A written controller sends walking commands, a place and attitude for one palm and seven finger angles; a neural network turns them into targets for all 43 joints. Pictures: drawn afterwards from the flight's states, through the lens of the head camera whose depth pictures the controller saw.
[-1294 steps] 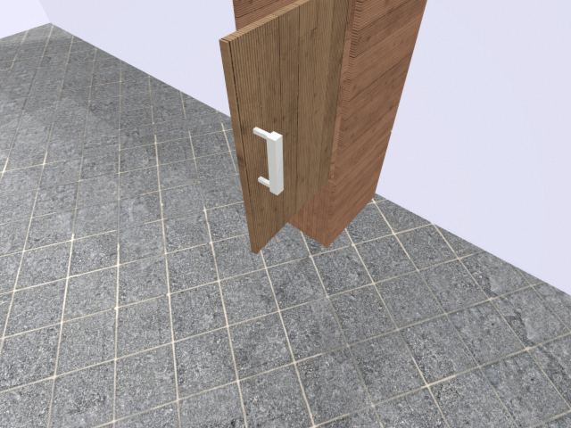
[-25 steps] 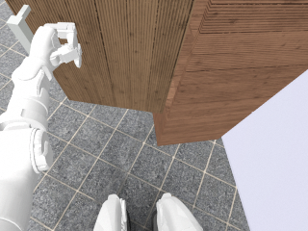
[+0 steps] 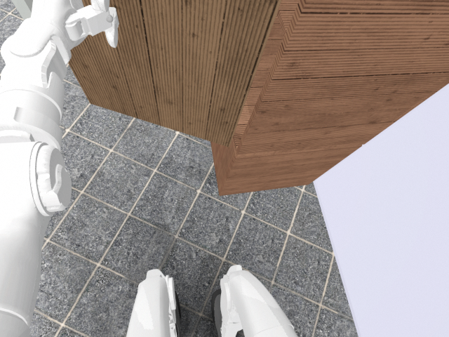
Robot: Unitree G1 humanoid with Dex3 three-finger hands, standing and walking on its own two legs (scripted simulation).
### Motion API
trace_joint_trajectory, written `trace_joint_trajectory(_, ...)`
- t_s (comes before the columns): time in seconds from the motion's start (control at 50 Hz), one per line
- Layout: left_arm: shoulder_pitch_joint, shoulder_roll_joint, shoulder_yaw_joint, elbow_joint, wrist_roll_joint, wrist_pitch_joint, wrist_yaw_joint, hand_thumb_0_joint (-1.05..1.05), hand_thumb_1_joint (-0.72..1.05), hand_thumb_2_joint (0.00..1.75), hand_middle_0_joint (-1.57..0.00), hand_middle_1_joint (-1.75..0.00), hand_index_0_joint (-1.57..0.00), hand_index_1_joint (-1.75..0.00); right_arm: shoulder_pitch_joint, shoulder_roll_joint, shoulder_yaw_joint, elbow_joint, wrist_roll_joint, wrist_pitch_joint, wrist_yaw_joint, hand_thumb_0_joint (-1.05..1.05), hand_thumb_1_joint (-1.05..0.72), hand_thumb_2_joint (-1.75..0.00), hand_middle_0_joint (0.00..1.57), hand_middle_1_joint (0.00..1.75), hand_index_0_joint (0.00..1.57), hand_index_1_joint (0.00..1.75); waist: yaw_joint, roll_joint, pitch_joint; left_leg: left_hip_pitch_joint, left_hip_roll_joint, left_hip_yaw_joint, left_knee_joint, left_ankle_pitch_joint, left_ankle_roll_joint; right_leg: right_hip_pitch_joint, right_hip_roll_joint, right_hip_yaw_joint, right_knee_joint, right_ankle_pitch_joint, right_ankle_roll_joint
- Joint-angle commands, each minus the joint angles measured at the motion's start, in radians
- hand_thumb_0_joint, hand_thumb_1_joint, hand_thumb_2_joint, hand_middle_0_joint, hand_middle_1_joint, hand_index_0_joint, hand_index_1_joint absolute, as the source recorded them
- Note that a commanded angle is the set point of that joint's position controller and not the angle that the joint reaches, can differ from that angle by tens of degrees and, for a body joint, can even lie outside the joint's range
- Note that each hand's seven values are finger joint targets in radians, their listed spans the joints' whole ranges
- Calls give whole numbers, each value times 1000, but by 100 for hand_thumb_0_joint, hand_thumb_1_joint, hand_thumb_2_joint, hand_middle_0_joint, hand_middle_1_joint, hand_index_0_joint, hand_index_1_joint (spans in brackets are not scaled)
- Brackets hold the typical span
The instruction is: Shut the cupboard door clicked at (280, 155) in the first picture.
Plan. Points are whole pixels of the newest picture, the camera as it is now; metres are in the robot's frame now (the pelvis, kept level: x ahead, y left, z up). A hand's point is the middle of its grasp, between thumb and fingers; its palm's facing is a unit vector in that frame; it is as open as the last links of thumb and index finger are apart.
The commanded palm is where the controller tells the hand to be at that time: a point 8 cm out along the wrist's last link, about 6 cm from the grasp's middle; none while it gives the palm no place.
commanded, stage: pull the fist back off the door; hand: left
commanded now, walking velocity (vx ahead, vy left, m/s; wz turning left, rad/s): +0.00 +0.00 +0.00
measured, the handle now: out of the picture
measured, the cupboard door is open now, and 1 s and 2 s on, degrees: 65 61 61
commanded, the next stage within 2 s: draw the hand back to the body in 0.84 s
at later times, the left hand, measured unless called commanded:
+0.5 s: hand (121, 25) +0.57 +0.10 +0.12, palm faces +0.16 -0.99 -0.04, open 3.1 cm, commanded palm +0.52 +0.13 +0.12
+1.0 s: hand (126, 60) +0.51 +0.09 +0.12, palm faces +0.14 -0.99 -0.05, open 3.1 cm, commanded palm +0.46 +0.14 +0.13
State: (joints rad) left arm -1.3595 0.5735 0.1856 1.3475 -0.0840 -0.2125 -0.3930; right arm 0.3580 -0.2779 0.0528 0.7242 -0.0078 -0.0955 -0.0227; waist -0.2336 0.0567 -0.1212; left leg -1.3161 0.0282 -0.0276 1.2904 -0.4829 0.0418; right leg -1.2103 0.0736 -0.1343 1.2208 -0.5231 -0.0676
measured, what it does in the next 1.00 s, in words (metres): stands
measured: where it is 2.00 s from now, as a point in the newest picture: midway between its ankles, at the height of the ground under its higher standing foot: (198, 333)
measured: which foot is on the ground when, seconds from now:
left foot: down 0.00-1.00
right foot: down 0.00-1.00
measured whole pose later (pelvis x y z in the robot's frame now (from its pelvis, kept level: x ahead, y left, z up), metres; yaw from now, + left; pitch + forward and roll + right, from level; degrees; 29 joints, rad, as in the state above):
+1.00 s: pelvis +0.03 -0.02 +0.05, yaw +2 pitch +20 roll +0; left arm -0.81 0.19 0.21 1.08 -0.02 -0.45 0.15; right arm 0.27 -0.23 0.00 0.64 -0.03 0.04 0.06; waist -0.12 0.02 -0.16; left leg -0.96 0.01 0.02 1.06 -0.45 0.01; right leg -0.90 0.06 -0.07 1.06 -0.52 -0.08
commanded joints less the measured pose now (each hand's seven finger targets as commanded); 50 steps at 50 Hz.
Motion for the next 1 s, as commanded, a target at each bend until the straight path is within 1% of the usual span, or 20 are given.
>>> trace_joint_trajectory(0.0,-520,4,148,-220,-35,-33,325,0,90,90,-130,-150,-130,-150,282,-175,-71,-55,-28,-12,35,0,-90,-90,20,30,20,30,-71,199,-609,663,31,-161,-148,289,-6,24,-7,95,-173,200,37)
trace_joint_trajectory(0.04,-470,-38,169,-251,-9,-49,449,0,90,90,-130,-150,-130,-150,307,-169,-82,-64,-54,4,66,0,-90,-90,20,30,20,30,-56,184,-620,670,28,-147,-150,338,-13,56,-13,95,-179,231,44)
trace_joint_trajectory(0.08,-447,-55,159,-334,76,-106,585,0,90,90,-130,-150,-130,-150,314,-158,-90,-76,-78,15,100,0,-90,-90,20,30,20,30,-33,212,-651,696,26,-136,-149,388,-21,67,-12,90,-173,256,45)
trace_joint_trajectory(0.12,-404,-68,105,-350,177,-159,642,0,90,90,-130,-150,-130,-150,325,-159,-100,-73,-92,33,129,0,-90,-90,20,30,20,30,-41,207,-659,727,30,-132,-146,440,-25,65,-7,85,-174,281,45)
trace_joint_trajectory(0.16,-372,-23,116,-364,223,-191,646,0,90,90,-130,-150,-130,-150,337,-164,-110,-74,-90,55,142,0,-90,-90,20,30,20,30,-36,176,-661,703,20,-108,-160,420,-18,148,-3,97,-198,306,43)
trace_joint_trajectory(0.22,-320,30,166,-371,184,-206,598,0,90,90,-130,-150,-130,-150,333,-167,-116,-88,-72,82,134,0,-90,-90,20,30,20,30,-16,108,-675,660,3,-76,-199,396,-10,317,-1,120,-235,375,46)
trace_joint_trajectory(0.3,-206,18,198,-341,108,-204,548,0,90,90,-130,-150,-130,-150,312,-153,-107,-107,-50,96,117,0,-90,-90,20,30,20,30,15,47,-576,576,-12,-37,-254,317,-5,448,-6,147,-294,387,53)
trace_joint_trajectory(0.38,-69,-18,198,-323,97,-248,551,0,90,90,-130,-150,-130,-150,293,-138,-106,-113,-48,100,113,0,-90,-90,20,30,20,30,28,-32,-459,494,-19,-6,-270,284,4,503,-16,175,-323,420,64)
trace_joint_trajectory(0.42,0,-59,169,-327,98,-279,544,0,90,90,-130,-150,-130,-150,278,-131,-108,-116,-48,98,115,0,-90,-90,20,30,20,30,39,-26,-446,490,-25,5,-270,300,2,523,-23,185,-320,475,64)
trace_joint_trajectory(0.44,29,-47,178,-320,100,-287,539,0,90,90,-130,-150,-130,-150,277,-132,-109,-114,-46,102,115,0,-90,-90,20,30,20,30,47,-42,-433,473,-26,8,-267,300,3,540,-27,194,-321,497,67)
trace_joint_trajectory(0.46,49,-84,140,-315,104,-289,528,0,90,90,-130,-150,-130,-150,272,-131,-113,-114,-44,106,116,0,-90,-90,20,30,20,30,37,-51,-419,471,-29,11,-268,296,4,538,-30,196,-323,510,71)
trace_joint_trajectory(0.56,75,-184,63,-444,53,-309,482,0,90,90,-130,-150,-130,-150,238,-130,-133,-121,-30,119,111,0,-90,-90,20,30,20,30,54,13,-502,621,-33,11,-275,368,-3,541,-35,187,-324,575,71)
trace_joint_trajectory(0.58,79,-230,29,-485,36,-314,474,0,90,90,-130,-150,-130,-150,220,-125,-136,-126,-26,117,110,0,-90,-90,20,30,20,30,55,18,-518,649,-35,13,-276,379,-3,542,-35,182,-327,579,70)
trace_joint_trajectory(0.64,68,-269,-8,-622,9,-342,482,0,90,90,-130,-150,-130,-150,190,-123,-142,-118,-20,111,104,0,-90,-90,20,30,20,30,67,90,-578,781,-30,1,-274,465,-7,508,-29,157,-313,602,61)
trace_joint_trajectory(0.72,117,-280,-20,-650,25,-355,522,0,90,90,-130,-150,-130,-150,155,-117,-144,-103,-19,109,94,0,-90,-90,20,30,20,30,69,36,-531,776,-30,2,-274,459,-2,491,-33,157,-310,612,71)
trace_joint_trajectory(0.78,162,-252,4,-583,53,-343,550,0,90,90,-130,-150,-130,-150,132,-115,-137,-104,-20,115,89,0,-90,-90,20,30,20,30,78,-43,-464,686,-37,9,-282,398,1,524,-42,171,-314,608,83)
trace_joint_trajectory(0.86,137,-226,24,-481,70,-312,560,0,90,90,-130,-150,-130,-150,102,-108,-124,-109,-19,125,79,0,-90,-90,20,30,20,30,69,-89,-401,585,-44,19,-284,314,4,547,-55,197,-327,581,97)
trace_joint_trajectory(0.9,148,-209,47,-471,61,-309,552,0,90,90,-130,-150,-130,-150,96,-111,-120,-122,-21,125,74,0,-90,-90,20,30,20,30,84,-92,-431,570,-49,20,-284,307,4,580,-58,207,-324,588,97)
trace_joint_trajectory(0.94,134,-206,50,-446,50,-307,538,0,90,90,-130,-150,-130,-150,84,-107,-115,-123,-18,124,70,0,-90,-90,20,30,20,30,76,-103,-432,551,-46,19,-285,285,3,585,-61,209,-327,570,98)
trace_joint_trajectory(0.98,217,-168,86,-529,35,-318,513,0,90,90,-130,-150,-130,-150,74,-108,-117,-152,-12,121,70,0,-90,-90,20,30,20,30,127,-75,-517,592,-48,27,-300,317,-1,659,-63,218,-326,611,95)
